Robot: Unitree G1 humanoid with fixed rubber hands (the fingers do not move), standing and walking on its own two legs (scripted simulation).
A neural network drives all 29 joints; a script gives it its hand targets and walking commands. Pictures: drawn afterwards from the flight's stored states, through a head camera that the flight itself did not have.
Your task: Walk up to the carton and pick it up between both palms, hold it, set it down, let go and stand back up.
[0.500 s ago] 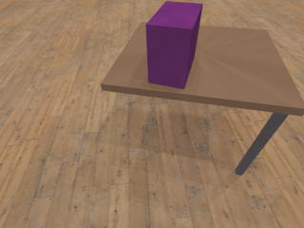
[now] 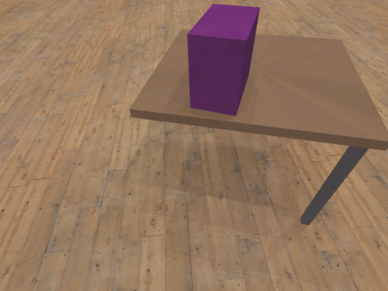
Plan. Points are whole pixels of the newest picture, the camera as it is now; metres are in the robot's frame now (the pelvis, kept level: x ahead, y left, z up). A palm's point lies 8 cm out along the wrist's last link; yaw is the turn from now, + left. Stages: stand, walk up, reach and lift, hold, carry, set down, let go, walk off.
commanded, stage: walk up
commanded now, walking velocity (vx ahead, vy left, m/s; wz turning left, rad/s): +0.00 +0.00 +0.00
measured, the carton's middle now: (224, 58) +0.88 -0.06 +0.06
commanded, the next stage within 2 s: none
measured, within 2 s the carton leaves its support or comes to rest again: neither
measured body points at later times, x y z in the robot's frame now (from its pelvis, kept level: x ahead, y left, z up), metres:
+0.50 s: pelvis +0.03 +0.05 +0.00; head +0.03 +0.07 +0.44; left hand -0.02 +0.29 -0.17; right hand +0.13 -0.20 -0.12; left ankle +0.05 +0.15 -0.74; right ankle +0.00 -0.10 -0.73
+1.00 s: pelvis +0.23 +0.00 -0.02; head +0.26 +0.01 +0.43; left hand +0.39 +0.20 -0.16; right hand +0.06 -0.20 -0.14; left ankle +0.05 +0.15 -0.74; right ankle +0.35 -0.11 -0.74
